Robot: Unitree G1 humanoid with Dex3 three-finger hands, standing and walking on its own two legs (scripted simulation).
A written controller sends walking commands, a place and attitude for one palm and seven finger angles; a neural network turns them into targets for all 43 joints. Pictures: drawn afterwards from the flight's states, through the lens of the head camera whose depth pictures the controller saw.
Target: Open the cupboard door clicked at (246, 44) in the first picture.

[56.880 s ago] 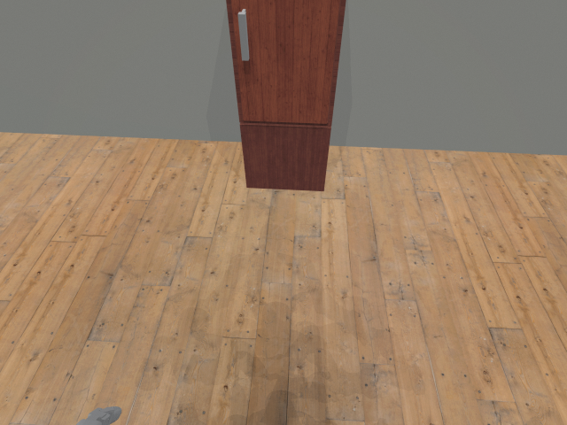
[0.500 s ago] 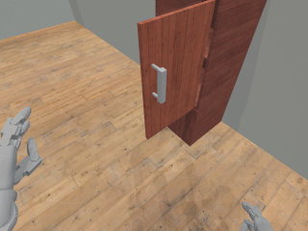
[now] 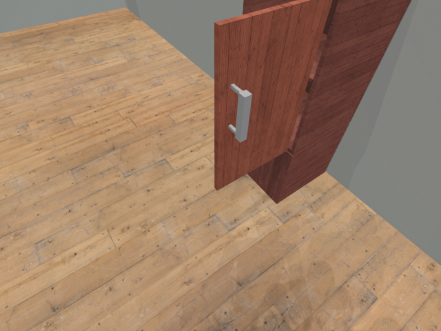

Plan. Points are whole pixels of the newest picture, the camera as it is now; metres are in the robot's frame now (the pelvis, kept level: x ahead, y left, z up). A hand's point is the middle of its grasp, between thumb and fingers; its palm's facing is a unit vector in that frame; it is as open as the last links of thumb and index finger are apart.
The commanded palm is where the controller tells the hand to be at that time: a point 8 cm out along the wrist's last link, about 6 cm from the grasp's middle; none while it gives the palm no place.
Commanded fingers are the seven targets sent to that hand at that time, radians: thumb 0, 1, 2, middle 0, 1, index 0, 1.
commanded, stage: let the arm hang, fingers relaxed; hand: left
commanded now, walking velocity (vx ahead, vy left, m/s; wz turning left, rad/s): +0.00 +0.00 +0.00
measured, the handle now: (237, 113) +0.64 +0.00 +0.02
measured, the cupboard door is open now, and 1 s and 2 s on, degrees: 90 90 90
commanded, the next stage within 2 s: look to check the result in 0.54 s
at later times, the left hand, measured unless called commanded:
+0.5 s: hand out of the picture +0.00 +0.18 -0.17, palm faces +0.01 -0.99 -0.17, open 7.4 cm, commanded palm none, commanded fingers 0.00 0.90 0.90 -0.20 -0.30 -0.20 -0.30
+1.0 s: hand out of the picture +0.01 +0.20 -0.17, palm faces +0.01 -0.98 -0.21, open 7.4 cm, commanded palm none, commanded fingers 0.00 0.90 0.90 -0.20 -0.30 -0.20 -0.30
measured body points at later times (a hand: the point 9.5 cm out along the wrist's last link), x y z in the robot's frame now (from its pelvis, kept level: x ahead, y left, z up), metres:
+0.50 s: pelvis +0.00 +0.02 +0.00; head +0.00 +0.02 +0.45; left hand +0.00 +0.23 -0.16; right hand -0.04 -0.19 -0.16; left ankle +0.03 +0.11 -0.74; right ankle +0.00 -0.09 -0.74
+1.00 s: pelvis +0.01 +0.02 +0.00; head +0.02 +0.02 +0.45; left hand +0.01 +0.25 -0.15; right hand +0.00 -0.21 -0.16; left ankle +0.03 +0.11 -0.74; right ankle +0.00 -0.09 -0.74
